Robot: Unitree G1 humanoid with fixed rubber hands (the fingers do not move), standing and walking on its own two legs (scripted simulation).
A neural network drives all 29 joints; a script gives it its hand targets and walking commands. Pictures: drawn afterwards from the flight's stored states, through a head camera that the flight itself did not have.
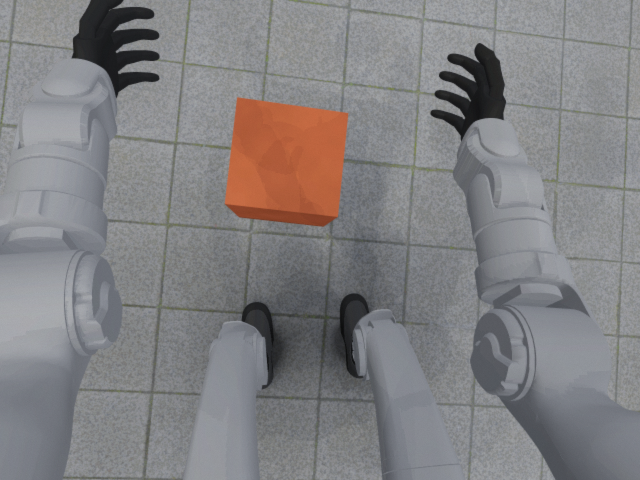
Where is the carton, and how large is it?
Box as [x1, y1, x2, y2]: [225, 97, 347, 226]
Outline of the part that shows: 237,97 225,204 240,217 321,226 337,216 347,113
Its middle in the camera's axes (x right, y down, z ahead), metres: -0.07 -0.15 +0.84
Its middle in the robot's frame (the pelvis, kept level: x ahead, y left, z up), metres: +0.54 +0.00 -0.52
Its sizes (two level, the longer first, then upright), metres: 0.210 0.200 0.250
